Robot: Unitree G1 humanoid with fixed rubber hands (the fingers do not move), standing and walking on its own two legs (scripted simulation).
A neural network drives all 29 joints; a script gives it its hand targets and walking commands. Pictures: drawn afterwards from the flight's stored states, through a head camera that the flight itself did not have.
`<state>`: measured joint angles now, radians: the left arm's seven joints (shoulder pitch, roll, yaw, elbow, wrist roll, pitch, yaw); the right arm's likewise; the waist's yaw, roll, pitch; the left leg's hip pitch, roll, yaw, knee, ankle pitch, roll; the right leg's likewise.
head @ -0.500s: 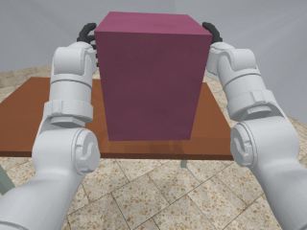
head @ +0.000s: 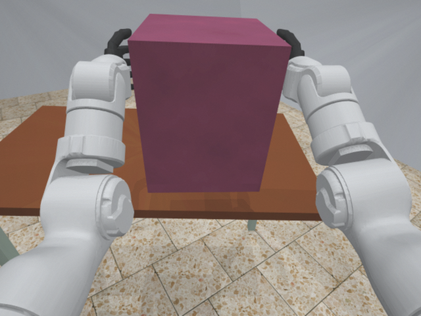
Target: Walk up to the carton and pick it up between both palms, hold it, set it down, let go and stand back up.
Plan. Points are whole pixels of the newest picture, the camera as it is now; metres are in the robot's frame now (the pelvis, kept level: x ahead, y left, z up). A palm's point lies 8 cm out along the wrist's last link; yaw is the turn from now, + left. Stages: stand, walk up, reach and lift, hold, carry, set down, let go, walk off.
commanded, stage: set down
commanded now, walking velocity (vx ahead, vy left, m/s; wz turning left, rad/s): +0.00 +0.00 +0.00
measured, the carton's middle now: (204, 102) +0.40 +0.01 +0.28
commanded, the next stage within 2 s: none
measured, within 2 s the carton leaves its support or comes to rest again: neither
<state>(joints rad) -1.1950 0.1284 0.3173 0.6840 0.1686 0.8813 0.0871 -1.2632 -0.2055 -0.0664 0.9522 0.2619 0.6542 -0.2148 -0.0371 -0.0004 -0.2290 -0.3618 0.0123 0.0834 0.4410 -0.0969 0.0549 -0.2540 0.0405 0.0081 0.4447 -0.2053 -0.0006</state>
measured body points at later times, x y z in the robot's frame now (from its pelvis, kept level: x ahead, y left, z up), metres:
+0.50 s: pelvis +0.01 -0.01 +0.00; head -0.04 +0.03 +0.45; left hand +0.44 +0.17 +0.31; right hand +0.44 -0.12 +0.33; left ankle +0.09 +0.08 -0.74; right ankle +0.02 -0.12 -0.74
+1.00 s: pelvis +0.02 -0.01 +0.00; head -0.02 +0.03 +0.45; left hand +0.45 +0.17 +0.28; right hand +0.45 -0.12 +0.30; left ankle +0.09 +0.08 -0.74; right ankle +0.02 -0.12 -0.74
